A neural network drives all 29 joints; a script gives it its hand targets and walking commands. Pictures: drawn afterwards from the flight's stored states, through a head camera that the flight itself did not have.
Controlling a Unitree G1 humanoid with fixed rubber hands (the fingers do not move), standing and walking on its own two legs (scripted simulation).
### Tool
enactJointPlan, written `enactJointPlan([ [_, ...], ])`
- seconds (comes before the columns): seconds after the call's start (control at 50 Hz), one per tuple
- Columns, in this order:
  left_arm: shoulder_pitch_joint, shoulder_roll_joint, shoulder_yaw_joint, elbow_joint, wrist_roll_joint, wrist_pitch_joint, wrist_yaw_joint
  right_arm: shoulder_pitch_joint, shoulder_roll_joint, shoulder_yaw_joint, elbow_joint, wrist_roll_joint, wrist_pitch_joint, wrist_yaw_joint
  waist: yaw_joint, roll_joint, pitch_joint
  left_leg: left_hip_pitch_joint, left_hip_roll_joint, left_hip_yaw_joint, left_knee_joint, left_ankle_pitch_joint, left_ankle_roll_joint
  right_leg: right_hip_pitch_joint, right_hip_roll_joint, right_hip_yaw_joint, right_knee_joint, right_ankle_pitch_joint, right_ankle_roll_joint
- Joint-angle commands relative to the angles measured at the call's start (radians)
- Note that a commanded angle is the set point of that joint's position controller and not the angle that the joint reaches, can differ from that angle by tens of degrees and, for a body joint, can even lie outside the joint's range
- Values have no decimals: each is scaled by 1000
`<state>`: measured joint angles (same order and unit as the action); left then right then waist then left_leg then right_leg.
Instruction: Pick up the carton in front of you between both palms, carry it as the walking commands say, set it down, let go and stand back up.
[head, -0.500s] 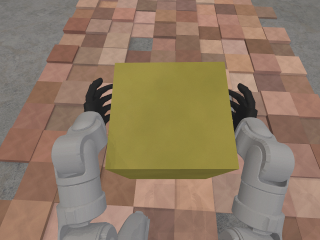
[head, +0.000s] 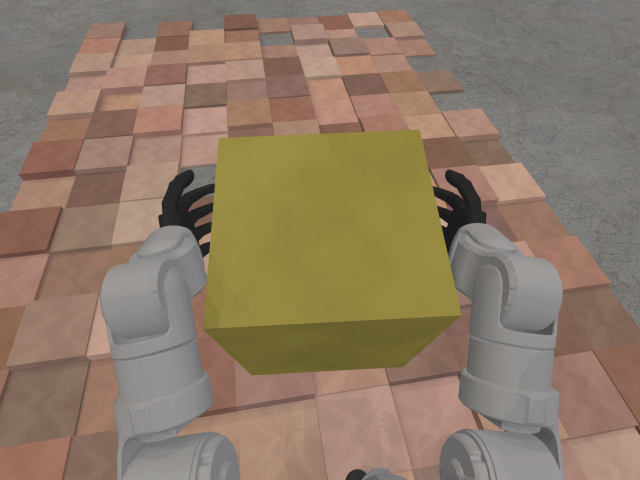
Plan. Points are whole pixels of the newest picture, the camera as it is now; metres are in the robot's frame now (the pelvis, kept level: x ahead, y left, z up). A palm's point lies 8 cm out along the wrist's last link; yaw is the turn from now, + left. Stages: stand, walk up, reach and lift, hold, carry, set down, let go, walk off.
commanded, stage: carry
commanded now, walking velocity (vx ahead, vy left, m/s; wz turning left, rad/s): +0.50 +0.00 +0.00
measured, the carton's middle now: (324, 269) +0.37 -0.02 +0.08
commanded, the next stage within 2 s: none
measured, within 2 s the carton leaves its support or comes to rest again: neither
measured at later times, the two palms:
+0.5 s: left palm (237, 121) +0.70 +0.11 +0.07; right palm (405, 119) +0.69 -0.19 +0.06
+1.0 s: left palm (275, 13) +1.01 +0.03 +0.12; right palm (410, 12) +1.02 -0.27 +0.12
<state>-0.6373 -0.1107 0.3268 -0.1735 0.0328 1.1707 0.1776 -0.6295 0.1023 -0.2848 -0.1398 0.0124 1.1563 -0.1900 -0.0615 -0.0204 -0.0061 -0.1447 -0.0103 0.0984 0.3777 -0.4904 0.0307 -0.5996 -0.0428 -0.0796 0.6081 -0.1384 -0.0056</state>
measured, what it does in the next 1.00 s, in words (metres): walks ahead: right foot, then left foot 0.03 m higher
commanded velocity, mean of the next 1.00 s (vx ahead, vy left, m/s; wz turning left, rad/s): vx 0.50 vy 0.00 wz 0.00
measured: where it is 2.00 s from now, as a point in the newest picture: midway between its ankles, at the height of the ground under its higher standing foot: (327, 204)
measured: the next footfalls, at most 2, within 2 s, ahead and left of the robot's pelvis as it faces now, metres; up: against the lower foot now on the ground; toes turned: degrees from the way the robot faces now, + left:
right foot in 0.08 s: +0.19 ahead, -0.09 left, -0.02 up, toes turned -6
left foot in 0.46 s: +0.53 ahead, +0.05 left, +0.01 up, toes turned +4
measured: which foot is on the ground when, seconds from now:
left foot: down 0.00-0.08, up 0.10-0.44, down 0.46-0.86, up 0.88-1.00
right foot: up 0.00-0.06, down 0.08-0.50, up 0.52-0.84, down 0.86-1.00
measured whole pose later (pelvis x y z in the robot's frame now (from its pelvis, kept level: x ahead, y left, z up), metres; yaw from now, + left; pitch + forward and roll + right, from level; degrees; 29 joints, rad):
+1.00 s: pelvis +0.68 -0.12 +0.00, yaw -1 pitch +5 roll +2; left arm -0.49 -0.11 0.27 -0.03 0.03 1.10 0.18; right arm -0.54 0.09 -0.25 0.00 -0.01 1.13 -0.19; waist 0.04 0.01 -0.10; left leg -0.53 0.02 0.04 1.20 -0.43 0.01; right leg -0.39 0.00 -0.11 0.54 -0.37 -0.07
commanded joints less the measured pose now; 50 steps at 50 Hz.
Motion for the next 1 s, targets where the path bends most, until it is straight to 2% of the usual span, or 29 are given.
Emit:
enactJointPlan([
  [0.0,-508,-644,-595,-2,-151,2,-8,-587,689,630,-95,225,-2,41,53,185,-443,244,192,-46,135,844,61,282,53,-89,-155,56,-18],
  [0.02,-495,-639,-596,-8,-162,6,-15,-575,688,630,-92,210,1,36,94,128,-492,165,172,-10,307,816,30,477,50,-102,-222,68,-28],
  [0.04,-479,-640,-600,-9,-173,9,-25,-585,680,620,-90,194,3,31,126,42,-516,-33,148,-16,485,594,20,677,-35,-20,-182,44,-26],
  [0.06,-471,-633,-592,10,-185,12,-31,-586,680,609,-71,174,12,27,125,-142,-498,-257,68,-15,649,35,2,801,-182,178,-129,172,-26],
  [0.08,-484,-592,-580,45,-181,19,-30,-578,673,598,-35,167,27,22,89,-220,-471,-507,-19,-48,793,-76,-24,933,-313,480,-121,418,-126],
  [0.1,-526,-616,-605,41,-196,18,-28,-559,662,578,-26,145,30,16,111,-276,-500,-652,-12,-83,918,-41,-16,972,-357,574,-187,245,-249],
  [0.16,-557,-730,-639,25,-252,7,-59,-564,735,580,3,120,24,15,114,-46,-417,-621,54,-78,787,78,-20,807,-263,382,-237,370,-178],
  [0.28,-547,-838,-695,62,-277,-61,-109,-498,843,614,63,67,-48,30,132,-121,-430,-669,18,1,579,293,-17,876,-157,162,-196,606,-149],
  [0.36,-480,-840,-708,94,-256,-99,-110,-472,832,635,51,58,-81,39,140,-93,-360,-656,-5,53,375,437,13,847,-115,108,-172,618,-163],
  [0.4,-455,-824,-715,90,-247,-113,-103,-455,818,640,43,57,-90,43,138,-94,-321,-543,-32,92,198,482,45,805,-113,84,-185,709,-142],
  [0.44,-445,-818,-717,68,-228,-128,-94,-454,801,641,24,69,-97,51,32,-142,-376,-172,-81,138,146,439,59,661,-155,47,-103,906,-100],
  [0.46,-464,-827,-709,40,-216,-131,-92,-472,806,651,29,81,-110,48,-15,-51,-523,211,11,-41,231,410,160,402,-105,19,208,880,2],
  [0.48,-468,-813,-712,-5,-219,-132,-92,-432,821,673,30,100,-125,50,-87,171,-675,425,228,-425,156,450,294,170,29,-28,636,525,48],
  [0.5,-482,-827,-740,-22,-236,-137,-91,-395,843,683,25,123,-134,55,-55,340,-690,519,306,-631,74,700,345,-34,165,55,829,-321,39],
  [0.52,-457,-834,-735,-6,-232,-148,-83,-407,859,710,-16,154,-137,62,-43,218,-676,551,314,-584,126,787,346,-139,105,143,911,-339,3],
  [0.54,-415,-820,-705,-8,-209,-157,-77,-451,877,761,-61,196,-145,69,-49,99,-638,507,320,-533,138,794,307,-183,58,161,865,-326,-21],
  [0.56,-377,-799,-682,-11,-175,-159,-70,-477,887,794,-96,231,-151,77,-36,46,-581,409,312,-484,97,725,260,-167,23,160,763,-305,-35],
  [0.6,-311,-757,-648,-3,-117,-161,-56,-513,884,819,-131,274,-158,88,-10,53,-518,278,286,-402,45,549,211,-108,-6,139,567,-274,-32],
  [0.66,-252,-700,-633,-2,-74,-154,-39,-495,834,822,-131,296,-151,95,-23,121,-462,178,268,-292,29,569,214,-29,2,85,280,-255,-16],
  [0.72,-245,-647,-620,4,-62,-130,-31,-443,785,779,-72,270,-126,86,-11,167,-418,44,220,-151,31,563,147,144,31,11,36,-34,-2],
  [0.76,-256,-626,-620,24,-72,-109,-31,-409,751,735,-19,232,-105,73,-7,174,-379,11,219,-134,31,460,114,199,39,-28,-54,35,-6],
  [0.8,-295,-608,-617,34,-95,-91,-31,-414,717,690,7,199,-87,56,20,132,-345,-48,197,-86,114,373,69,325,39,-69,-141,70,-14],
  [0.82,-293,-597,-608,59,-105,-82,-29,-411,699,669,24,179,-77,43,50,69,-373,-112,154,-36,247,367,33,472,37,-67,-136,-19,-19],
  [0.84,-287,-575,-592,84,-109,-74,-23,-415,670,643,41,163,-67,29,107,-42,-402,-220,105,20,479,294,-5,603,-61,77,-137,-92,-29],
  [0.86,-313,-524,-571,103,-105,-65,-10,-414,670,620,55,157,-51,16,83,-274,-446,-465,-2,17,752,29,-47,771,-313,526,-196,-35,-147],
  [0.88,-323,-540,-577,103,-124,-63,-1,-426,644,595,53,144,-45,4,111,-297,-435,-669,-30,-49,889,-69,-48,830,-347,707,-277,-149,-225],
  [0.92,-401,-618,-604,60,-174,-63,-9,-459,680,569,56,130,-43,-7,114,-96,-413,-714,43,-99,944,11,-21,768,-296,576,-242,9,-217],
  [0.94,-452,-664,-628,38,-201,-68,-21,-465,708,561,60,117,-47,-5,114,-43,-407,-700,65,-105,893,58,-12,736,-277,491,-227,84,-196],
  [0.98,-515,-745,-669,32,-248,-80,-47,-455,749,557,78,88,-55,3,92,-51,-426,-631,85,-114,810,137,-8,684,-253,397,-262,101,-164],
])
